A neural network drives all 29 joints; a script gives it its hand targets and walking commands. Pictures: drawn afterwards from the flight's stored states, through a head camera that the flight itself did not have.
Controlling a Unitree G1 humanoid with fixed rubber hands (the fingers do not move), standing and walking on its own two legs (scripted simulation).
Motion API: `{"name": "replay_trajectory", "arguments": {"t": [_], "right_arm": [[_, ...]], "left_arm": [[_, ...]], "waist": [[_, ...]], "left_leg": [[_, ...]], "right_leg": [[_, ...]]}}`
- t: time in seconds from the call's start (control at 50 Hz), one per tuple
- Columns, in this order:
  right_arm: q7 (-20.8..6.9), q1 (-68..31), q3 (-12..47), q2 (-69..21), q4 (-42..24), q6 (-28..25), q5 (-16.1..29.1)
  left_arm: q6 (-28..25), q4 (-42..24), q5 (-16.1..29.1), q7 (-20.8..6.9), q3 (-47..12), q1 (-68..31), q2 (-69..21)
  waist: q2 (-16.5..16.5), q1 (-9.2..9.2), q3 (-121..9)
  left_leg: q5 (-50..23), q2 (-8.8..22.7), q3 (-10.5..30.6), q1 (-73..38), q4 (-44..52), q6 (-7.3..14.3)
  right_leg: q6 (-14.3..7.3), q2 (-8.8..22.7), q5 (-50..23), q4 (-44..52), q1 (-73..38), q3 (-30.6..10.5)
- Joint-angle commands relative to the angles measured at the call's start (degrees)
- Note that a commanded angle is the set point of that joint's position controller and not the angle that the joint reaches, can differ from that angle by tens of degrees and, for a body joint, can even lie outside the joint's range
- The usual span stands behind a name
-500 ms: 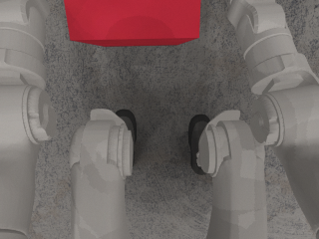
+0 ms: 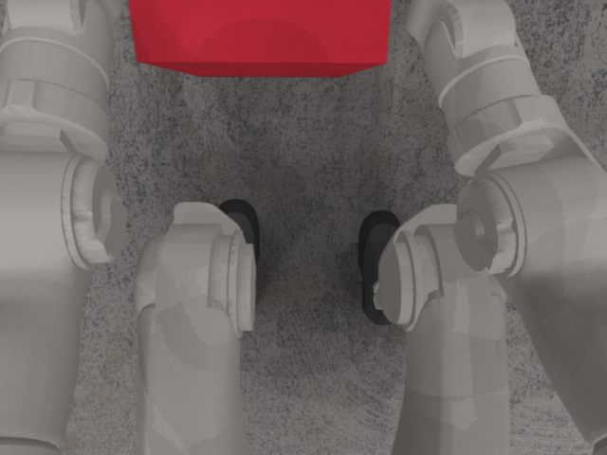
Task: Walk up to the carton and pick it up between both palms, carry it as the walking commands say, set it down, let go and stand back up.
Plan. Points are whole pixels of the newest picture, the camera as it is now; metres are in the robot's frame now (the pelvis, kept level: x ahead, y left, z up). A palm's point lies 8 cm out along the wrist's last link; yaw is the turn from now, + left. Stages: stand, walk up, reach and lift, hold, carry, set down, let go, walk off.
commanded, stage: reach and lift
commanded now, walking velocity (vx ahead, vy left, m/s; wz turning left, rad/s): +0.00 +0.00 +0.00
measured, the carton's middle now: out of the picture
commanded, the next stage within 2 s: none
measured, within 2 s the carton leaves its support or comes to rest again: leaves its support in 0.74 s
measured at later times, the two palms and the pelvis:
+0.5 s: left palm out of the picture +0.54 +0.22 -0.18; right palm out of the picture +0.56 -0.07 -0.18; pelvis +0.01 +0.00 -0.01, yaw -1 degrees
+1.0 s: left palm out of the picture +0.55 +0.23 -0.13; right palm out of the picture +0.55 -0.06 -0.13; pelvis +0.01 +0.00 +0.00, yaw +0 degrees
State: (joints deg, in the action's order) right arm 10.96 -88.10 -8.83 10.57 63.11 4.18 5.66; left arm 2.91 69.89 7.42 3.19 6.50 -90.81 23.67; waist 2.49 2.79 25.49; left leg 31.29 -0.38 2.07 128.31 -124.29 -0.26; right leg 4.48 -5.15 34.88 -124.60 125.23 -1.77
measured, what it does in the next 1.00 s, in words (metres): stands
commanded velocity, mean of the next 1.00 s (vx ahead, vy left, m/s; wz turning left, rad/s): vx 0.00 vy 0.00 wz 0.00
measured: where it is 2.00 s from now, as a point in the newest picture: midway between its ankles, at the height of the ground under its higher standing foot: (309, 281)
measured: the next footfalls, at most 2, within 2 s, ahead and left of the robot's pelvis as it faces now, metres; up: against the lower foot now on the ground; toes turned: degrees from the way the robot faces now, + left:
none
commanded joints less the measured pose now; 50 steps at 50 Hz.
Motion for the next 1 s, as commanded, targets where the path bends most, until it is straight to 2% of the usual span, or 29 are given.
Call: {"name": "replay_trajectory", "arguments": {"t": [0.0,0.06,0.14,0.22,0.32,0.46,0.6,0.72,0.8,0.88,0.98], "right_arm": [[-1.5,-17.1,1.2,-4.0,-6.5,-0.8,-0.9],[-4.3,-20.4,2.7,-15.0,-7.4,-0.3,-1.4],[-11.3,-26.1,5.1,-38.7,-9.7,2.3,-3.8],[-15.1,-25.9,6.0,-46.9,-10.9,4.4,-4.8],[-16.5,-24.5,6.5,-51.5,-11.8,5.7,-3.7],[-16.8,-23.6,7.6,-54.0,-11.9,6.2,-2.4],[-16.0,-24.4,9.7,-55.6,-13.6,6.4,-1.0],[-14.8,-28.9,13.4,-58.2,-19.9,6.4,1.9],[-14.2,-31.3,14.7,-58.9,-22.8,7.3,2.2],[-14.2,-32.6,13.4,-58.6,-23.7,8.2,0.1],[-14.4,-32.2,10.3,-58.2,-23.1,9.3,-2.7]], "left_arm": [[-0.4,-6.1,-0.1,-2.1,-2.1,-17.6,-5.0],[0.7,-6.8,-0.9,-4.8,-3.8,-20.5,-16.6],[3.7,-8.2,-2.3,-12.4,-7.2,-25.1,-41.7],[6.2,-9.7,-3.7,-16.4,-6.6,-22.3,-51.0],[7.9,-13.2,-2.8,-19.0,-7.6,-21.6,-53.7],[8.8,-16.1,-2.9,-20.1,-8.5,-20.4,-54.7],[9.0,-19.5,-2.0,-20.2,-10.3,-21.4,-55.3],[9.1,-25.4,-0.2,-19.0,-12.7,-24.7,-56.0],[10.2,-24.6,-1.3,-18.4,-12.7,-23.7,-57.6],[11.7,-20.4,-3.8,-18.6,-10.7,-20.7,-60.9],[12.9,-19.2,-5.5,-18.9,-9.1,-20.8,-63.6]], "waist": [[-2.4,0.81,-69.0],[-2.3,1.03,-67.3],[-1.7,1.44,-64.5],[0.2,2.52,-61.4],[0.7,3.37,-61.7],[0.5,4.50,-62.9],[0.7,4.90,-66.9],[0.2,5.93,-80.5],[-0.5,6.27,-84.7],[-1.0,5.40,-81.7],[-2.4,3.04,-81.8]], "left_leg": [[-20.2,-1.9,-2.4,-38.3,9.8,-1.2],[-19.7,-2.6,-2.4,-37.0,9.7,-1.1],[-18.2,-4.0,-2.7,-34.0,8.4,-0.8],[-17.8,-4.3,-3.2,-31.1,7.3,-0.2],[-18.2,-4.2,-3.7,-29.3,6.8,0.4],[-20.5,-4.2,-4.1,-29.0,6.6,0.6],[-22.4,-4.2,-4.4,-31.1,6.8,0.6],[-28.1,-4.4,-4.9,-38.9,6.9,0.2],[-27.9,-4.5,-5.5,-42.0,8.0,-0.1],[-23.0,-4.7,-5.9,-39.3,9.9,0.1],[-20.0,-4.9,-5.9,-38.5,11.9,-0.1]], "right_leg": [[-0.8,-2.3,-15.5,8.0,-27.6,6.2],[-1.3,-3.0,-15.4,7.8,-27.2,6.2],[-2.2,-4.0,-14.5,6.7,-25.2,6.7],[-2.3,-4.6,-12.9,5.9,-22.0,7.3],[-2.6,-4.9,-13.3,5.5,-20.7,7.5],[-2.9,-5.3,-15.6,5.5,-20.4,7.2],[-2.8,-5.5,-17.3,5.7,-22.6,7.0],[-2.4,-5.9,-21.0,5.9,-27.7,7.3],[-2.0,-6.1,-19.7,7.3,-28.5,7.7],[-2.0,-5.9,-16.0,9.3,-27.1,8.2],[-2.2,-5.6,-13.9,11.3,-26.3,8.7]]}}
